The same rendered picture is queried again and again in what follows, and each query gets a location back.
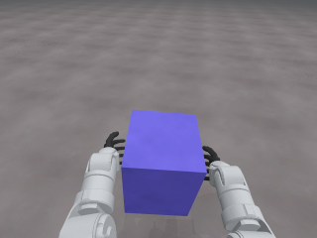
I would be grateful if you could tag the robot left upper arm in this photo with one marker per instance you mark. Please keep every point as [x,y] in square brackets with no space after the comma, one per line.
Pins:
[95,225]

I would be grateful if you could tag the carton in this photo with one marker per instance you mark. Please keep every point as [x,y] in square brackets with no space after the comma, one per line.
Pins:
[163,165]

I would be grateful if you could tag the robot left hand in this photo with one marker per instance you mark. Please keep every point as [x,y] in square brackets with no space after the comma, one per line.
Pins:
[110,143]

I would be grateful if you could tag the robot left forearm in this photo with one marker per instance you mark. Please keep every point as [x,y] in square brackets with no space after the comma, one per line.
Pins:
[96,194]

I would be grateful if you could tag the robot right forearm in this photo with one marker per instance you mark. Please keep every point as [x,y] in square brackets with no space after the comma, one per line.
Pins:
[239,212]

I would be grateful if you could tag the robot right hand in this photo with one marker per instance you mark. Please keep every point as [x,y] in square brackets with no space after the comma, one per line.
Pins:
[213,157]

